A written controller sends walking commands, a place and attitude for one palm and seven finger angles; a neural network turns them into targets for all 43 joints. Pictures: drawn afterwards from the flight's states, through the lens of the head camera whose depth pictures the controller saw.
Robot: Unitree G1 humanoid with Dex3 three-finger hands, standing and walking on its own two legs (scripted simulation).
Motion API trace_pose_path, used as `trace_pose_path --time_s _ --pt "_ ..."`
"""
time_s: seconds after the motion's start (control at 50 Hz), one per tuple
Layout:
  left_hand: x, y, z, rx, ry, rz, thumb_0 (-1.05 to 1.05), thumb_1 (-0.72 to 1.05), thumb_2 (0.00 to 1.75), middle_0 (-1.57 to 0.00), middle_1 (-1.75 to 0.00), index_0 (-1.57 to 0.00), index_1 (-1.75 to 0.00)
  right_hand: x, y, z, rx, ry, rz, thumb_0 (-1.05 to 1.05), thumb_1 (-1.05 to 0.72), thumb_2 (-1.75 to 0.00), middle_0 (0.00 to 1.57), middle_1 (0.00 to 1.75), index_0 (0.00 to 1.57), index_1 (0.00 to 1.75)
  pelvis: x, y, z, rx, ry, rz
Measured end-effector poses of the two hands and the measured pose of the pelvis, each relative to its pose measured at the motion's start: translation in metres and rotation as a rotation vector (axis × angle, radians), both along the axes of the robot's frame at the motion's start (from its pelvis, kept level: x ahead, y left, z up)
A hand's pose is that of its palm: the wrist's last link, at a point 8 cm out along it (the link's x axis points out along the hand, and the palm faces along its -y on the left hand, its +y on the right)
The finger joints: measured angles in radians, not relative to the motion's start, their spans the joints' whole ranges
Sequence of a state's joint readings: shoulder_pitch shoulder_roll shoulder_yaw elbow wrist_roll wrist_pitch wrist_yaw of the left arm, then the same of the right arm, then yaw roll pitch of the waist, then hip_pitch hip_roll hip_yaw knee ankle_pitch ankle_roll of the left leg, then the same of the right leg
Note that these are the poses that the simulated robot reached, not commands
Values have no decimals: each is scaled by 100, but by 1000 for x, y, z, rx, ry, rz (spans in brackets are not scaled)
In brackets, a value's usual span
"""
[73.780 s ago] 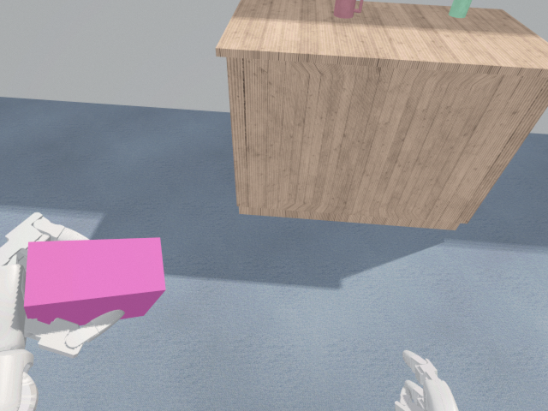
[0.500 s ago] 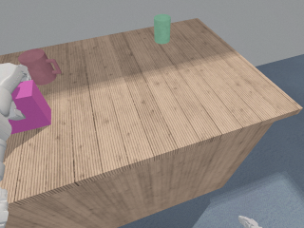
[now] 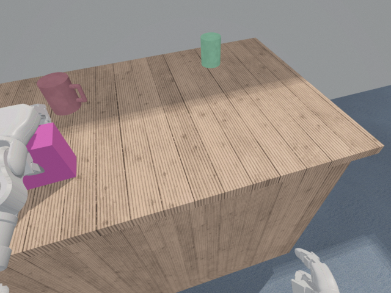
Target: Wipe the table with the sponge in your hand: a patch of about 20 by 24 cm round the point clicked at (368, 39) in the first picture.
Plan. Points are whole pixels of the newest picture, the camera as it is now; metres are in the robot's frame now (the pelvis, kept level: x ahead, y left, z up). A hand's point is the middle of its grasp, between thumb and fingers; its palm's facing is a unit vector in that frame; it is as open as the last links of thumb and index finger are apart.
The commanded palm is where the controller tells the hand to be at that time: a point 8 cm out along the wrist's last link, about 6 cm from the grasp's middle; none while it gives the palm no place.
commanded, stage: wipe back along the first lane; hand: left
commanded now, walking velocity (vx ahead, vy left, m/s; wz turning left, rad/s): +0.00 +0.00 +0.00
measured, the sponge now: (39, 164) +0.31 +0.38 +0.11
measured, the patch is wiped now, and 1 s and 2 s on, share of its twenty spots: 1.00 1.00 1.00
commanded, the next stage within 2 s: lift the sponge slowly off the table in 0.68 s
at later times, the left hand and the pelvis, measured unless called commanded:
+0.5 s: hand (21, 162) +0.27 +0.35 +0.17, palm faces +0.11 +0.00 -0.99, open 10.2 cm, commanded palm +0.22 +0.33 +0.19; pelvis +0.00 +0.00 +0.00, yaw -1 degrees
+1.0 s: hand (18, 173) +0.25 +0.34 +0.17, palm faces +0.14 -0.03 -0.99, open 10.1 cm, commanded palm +0.20 +0.32 +0.20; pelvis +0.00 +0.01 +0.00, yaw -1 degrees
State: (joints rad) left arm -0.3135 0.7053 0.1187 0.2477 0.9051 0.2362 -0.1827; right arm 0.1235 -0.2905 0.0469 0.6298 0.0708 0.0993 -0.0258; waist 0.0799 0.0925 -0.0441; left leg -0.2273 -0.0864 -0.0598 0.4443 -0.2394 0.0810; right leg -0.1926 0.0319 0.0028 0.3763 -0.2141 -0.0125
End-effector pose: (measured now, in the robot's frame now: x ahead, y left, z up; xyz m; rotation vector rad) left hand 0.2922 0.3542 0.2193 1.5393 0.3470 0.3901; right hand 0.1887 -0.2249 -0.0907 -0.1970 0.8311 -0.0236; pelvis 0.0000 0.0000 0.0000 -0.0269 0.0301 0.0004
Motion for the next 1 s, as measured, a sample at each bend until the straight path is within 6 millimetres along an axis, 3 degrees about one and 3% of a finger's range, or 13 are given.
trace_pose_path --time_s 0.26,0.42,0.6,0.8,1.0 --pt "-13 -8 -2 7 -17 -2 0 -48 106 -67 -139 -67 -145 -6 -13 -3 -7 4 -23 1 -91 -90 20 30 20 30 2 -6 -2 0 -3 -15" --pt "-37 -13 2 -4 -70 -35 0 -47 106 -67 -139 -66 -145 -3 -14 0 -3 -19 -32 1 -91 -90 20 30 20 30 4 -3 -4 -3 -10 -26" --pt "-60 -19 0 -14 -105 -23 1 -47 105 -66 -139 -66 -145 14 6 6 10 -69 5 1 -91 -90 20 30 20 30 -1 3 -5 -5 -19 -20" --pt "-67 -21 -3 -23 -114 -7 1 -46 105 -66 -140 -66 -145 30 34 17 41 -130 55 1 -91 -90 20 30 20 30 -5 9 -4 -6 -25 -20" --pt "-73 -24 -1 -32 -118 -24 2 -47 105 -67 -139 -67 -143 36 42 18 36 -136 81 1 -91 -90 20 30 20 30 -3 13 -4 -7 -29 -18"
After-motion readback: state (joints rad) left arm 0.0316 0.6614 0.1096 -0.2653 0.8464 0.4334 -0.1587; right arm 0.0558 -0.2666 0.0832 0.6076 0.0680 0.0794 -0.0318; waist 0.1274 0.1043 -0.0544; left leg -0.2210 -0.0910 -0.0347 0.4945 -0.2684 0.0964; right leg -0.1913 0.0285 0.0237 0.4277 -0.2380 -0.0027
